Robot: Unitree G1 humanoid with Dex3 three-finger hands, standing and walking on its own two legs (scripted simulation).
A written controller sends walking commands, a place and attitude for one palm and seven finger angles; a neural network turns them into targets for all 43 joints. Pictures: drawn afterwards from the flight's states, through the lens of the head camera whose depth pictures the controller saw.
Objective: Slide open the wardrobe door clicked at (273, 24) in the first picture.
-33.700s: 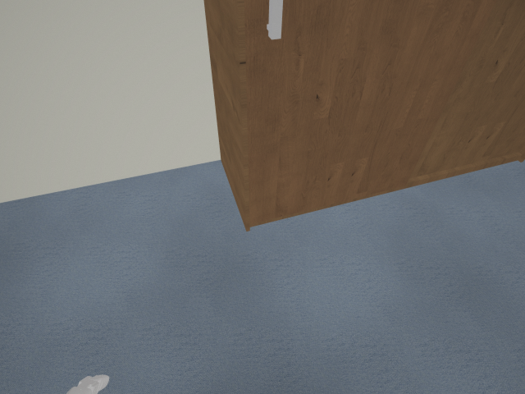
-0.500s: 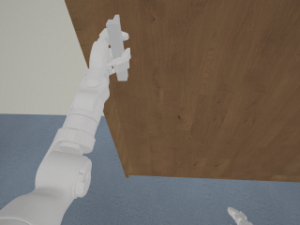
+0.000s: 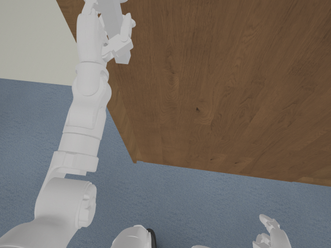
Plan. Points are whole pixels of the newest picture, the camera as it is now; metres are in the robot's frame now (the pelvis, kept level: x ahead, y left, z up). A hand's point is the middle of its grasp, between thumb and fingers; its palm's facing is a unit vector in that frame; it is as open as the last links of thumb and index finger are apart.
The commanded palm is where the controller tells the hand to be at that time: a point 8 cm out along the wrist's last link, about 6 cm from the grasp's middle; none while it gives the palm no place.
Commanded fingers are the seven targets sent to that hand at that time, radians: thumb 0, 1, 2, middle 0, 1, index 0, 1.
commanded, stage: step sideways, sliding the door along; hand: left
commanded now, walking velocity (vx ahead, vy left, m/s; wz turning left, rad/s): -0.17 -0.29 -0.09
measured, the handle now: (117, 18) +0.49 +0.14 +0.23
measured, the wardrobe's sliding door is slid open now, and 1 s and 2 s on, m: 0.05 0.22 0.50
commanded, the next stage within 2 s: stop walking and hold the door there in 1.98 s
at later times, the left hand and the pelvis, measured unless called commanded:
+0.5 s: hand (141, 37) +0.46 +0.10 +0.21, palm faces +0.41 -0.90 -0.15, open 6.5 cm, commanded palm +0.42 +0.07 +0.21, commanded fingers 0.00 0.90 0.90 -0.45 -1.40 -0.45 -1.40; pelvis +0.05 -0.15 -0.01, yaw +4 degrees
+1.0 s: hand (221, 45) +0.45 -0.05 +0.21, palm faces +0.32 -0.95 -0.08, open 6.9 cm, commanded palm +0.42 -0.08 +0.20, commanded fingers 0.00 0.90 0.90 -0.45 -1.40 -0.45 -1.40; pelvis +0.09 -0.26 +0.00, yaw +2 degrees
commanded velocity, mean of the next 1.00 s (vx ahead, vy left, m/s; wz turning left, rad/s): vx -0.23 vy -0.27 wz -0.15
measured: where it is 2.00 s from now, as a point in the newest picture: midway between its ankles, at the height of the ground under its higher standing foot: outside the picture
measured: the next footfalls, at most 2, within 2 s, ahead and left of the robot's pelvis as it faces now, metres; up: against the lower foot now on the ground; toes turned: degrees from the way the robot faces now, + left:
right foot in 0.44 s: +0.12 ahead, -0.30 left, +0.00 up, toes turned -2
left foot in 0.64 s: +0.09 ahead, -0.04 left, +0.00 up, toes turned +15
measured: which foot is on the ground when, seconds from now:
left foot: down 0.00-0.44, up 0.46-0.62, down 0.64-1.00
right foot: down 0.00-0.00, up 0.02-0.42, down 0.44-0.64, up 0.66-1.00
